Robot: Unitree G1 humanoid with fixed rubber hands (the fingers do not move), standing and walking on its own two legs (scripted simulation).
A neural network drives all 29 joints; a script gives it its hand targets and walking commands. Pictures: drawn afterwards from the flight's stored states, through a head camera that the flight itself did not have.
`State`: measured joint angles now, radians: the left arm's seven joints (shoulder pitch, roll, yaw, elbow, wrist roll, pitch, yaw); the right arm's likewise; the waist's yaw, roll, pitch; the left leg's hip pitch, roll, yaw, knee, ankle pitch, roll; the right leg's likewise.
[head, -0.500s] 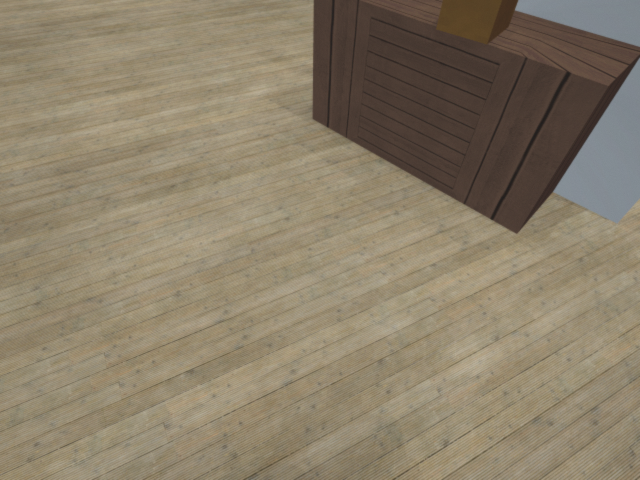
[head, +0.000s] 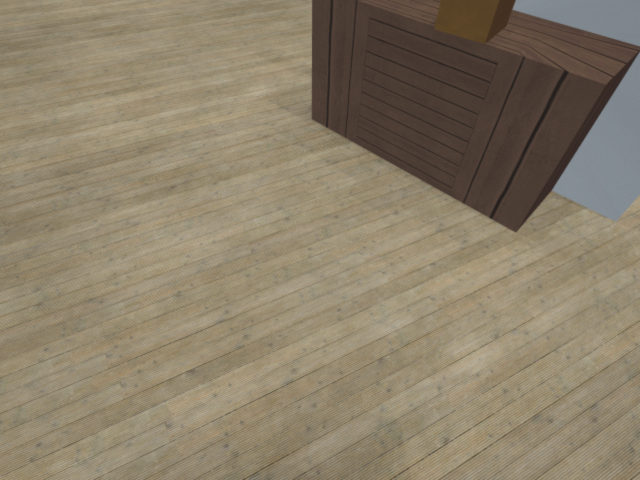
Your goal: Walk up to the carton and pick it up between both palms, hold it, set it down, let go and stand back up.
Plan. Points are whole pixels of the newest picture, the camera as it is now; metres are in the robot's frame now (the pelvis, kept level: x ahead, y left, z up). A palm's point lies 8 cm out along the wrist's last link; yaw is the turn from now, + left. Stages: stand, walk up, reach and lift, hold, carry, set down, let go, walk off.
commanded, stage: walk up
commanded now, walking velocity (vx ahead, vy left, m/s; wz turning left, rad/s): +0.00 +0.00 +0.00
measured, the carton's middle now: out of the picture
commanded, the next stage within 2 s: none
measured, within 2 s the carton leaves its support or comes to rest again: neither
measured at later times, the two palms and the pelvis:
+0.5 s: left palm out of the picture +0.13 +0.13 -0.13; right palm out of the picture +0.03 -0.36 -0.16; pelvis +0.07 -0.11 -0.01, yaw -11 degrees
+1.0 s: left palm (252, 378) +0.29 +0.12 -0.14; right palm (538, 322) +0.41 -0.38 -0.14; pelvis +0.34 -0.12 -0.02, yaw -15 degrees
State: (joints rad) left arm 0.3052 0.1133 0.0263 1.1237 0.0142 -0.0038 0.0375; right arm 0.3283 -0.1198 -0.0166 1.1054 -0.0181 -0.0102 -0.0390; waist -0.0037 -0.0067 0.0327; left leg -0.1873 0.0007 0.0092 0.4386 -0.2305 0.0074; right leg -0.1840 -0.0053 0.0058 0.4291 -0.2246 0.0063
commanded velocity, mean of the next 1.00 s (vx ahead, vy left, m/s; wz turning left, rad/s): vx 0.48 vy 0.03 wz -0.21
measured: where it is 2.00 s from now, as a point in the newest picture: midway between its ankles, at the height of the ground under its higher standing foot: (400, 309)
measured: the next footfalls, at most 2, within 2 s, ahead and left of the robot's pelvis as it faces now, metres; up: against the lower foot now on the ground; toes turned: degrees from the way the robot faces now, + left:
right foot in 0.42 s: +0.07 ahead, -0.21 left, +0.00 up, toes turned -18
left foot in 0.94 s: +0.48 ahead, -0.06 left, +0.00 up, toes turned -9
